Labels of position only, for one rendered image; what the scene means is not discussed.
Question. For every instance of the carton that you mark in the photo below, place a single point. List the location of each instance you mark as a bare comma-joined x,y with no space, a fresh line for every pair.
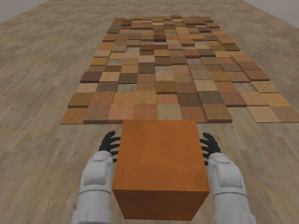
160,171

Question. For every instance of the right robot forearm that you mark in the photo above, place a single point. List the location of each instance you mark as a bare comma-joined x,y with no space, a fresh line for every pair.
229,191

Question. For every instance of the left robot hand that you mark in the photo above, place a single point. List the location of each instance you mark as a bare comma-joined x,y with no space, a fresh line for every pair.
106,144

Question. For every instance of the right robot hand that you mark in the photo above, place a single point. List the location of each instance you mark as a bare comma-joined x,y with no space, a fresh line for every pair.
212,146

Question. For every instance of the left robot forearm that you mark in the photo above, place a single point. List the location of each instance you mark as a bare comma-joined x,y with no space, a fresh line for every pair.
95,190

